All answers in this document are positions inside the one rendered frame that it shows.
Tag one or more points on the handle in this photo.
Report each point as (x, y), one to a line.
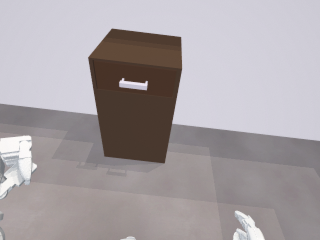
(133, 85)

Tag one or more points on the robot left hand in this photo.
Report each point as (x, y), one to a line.
(16, 153)

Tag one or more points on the robot right hand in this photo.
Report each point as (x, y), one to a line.
(252, 232)

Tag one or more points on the cabinet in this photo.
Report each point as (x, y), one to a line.
(136, 126)

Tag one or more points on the drawer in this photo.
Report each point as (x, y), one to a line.
(160, 81)

